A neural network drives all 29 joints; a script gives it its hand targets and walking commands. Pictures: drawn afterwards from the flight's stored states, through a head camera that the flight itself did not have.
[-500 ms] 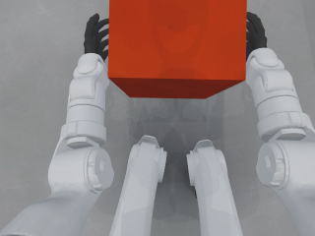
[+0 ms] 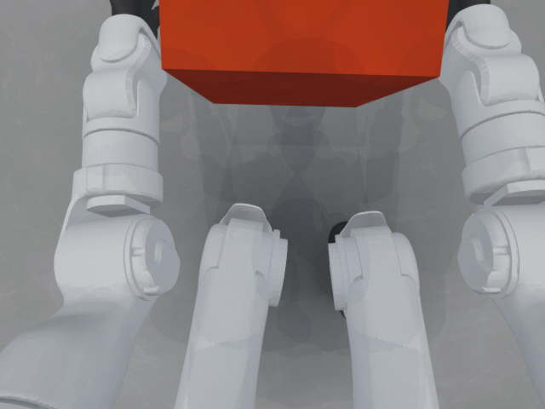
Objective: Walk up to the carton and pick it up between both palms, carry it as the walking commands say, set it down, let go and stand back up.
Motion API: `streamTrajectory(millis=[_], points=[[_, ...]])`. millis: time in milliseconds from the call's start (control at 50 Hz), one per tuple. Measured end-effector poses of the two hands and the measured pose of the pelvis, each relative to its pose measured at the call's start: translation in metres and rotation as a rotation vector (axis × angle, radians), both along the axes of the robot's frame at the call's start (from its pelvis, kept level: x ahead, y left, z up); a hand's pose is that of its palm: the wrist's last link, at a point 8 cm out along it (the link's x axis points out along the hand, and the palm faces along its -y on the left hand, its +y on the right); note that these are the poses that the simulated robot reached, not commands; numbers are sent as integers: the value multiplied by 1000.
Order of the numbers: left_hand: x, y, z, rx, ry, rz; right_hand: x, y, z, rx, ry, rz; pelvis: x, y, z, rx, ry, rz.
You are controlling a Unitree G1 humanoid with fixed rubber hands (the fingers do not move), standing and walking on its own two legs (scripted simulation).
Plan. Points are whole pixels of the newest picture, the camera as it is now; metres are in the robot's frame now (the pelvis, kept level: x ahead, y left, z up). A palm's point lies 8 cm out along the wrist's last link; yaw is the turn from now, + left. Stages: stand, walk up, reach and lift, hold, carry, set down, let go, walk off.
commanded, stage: set down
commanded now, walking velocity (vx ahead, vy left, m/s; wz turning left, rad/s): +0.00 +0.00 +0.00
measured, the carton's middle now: (293, 22) +0.55 +0.04 -0.25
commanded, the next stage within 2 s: none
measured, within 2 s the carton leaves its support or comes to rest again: rests again in 1.82 s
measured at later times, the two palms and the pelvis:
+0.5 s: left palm (140, 11) +0.53 +0.20 -0.16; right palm (468, 6) +0.55 -0.14 -0.17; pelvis -0.01 +0.00 -0.02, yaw +0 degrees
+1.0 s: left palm (139, 27) +0.51 +0.21 -0.17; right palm (461, 6) +0.55 -0.14 -0.18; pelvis +0.00 +0.00 -0.03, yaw +0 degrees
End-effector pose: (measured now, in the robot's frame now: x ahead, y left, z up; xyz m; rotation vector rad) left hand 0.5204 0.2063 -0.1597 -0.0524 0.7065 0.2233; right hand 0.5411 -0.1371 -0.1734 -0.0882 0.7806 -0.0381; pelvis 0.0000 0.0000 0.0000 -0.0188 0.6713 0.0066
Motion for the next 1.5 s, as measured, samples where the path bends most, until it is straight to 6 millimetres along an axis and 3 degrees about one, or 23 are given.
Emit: streamTrajectory(millis=[140, 280, 420, 620, 720, 1100, 1500], points=[[-11, 5, -15, -32, -33, 25, -1, 7, -5, 24, -41, -11, -17, 3, -6, -10, -139, 3], [-5, 3, -2, -1, 1, -7, 0, 4, 4, 10, -10, -8, -22, 5, -14, -9, -174, 9], [8, -6, 3, 17, 17, -27, 2, -5, -1, 21, 2, -15, -16, 3, -17, -2, -123, 5], [-5, -3, -5, 12, 26, -4, 5, -2, -1, 28, 6, -5, -1, -4, -26, 19, 19, -5], [-12, -3, -9, 3, 12, 6, 1, -2, -2, 31, -9, -6, -3, -5, -28, 21, 12, -7], [-8, 2, -13, 14, 29, -19, 4, 2, -3, 35, -25, -13, -3, 4, -32, 15, 13, -4], [-7, 3, -13, 26, 25, -31, 5, -1, -6, 57, -45, 3, -7, -4, -37, 32, -16, 2]])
